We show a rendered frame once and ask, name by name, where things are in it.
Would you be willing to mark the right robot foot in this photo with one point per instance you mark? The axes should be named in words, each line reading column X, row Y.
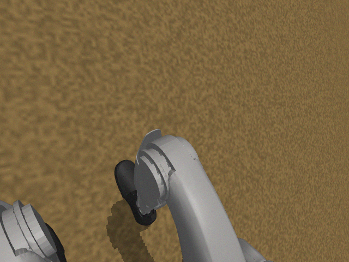
column 124, row 175

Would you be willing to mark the left robot foot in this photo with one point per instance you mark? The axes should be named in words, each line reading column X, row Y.
column 60, row 249

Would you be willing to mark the right robot hand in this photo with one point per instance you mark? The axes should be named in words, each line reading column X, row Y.
column 250, row 253

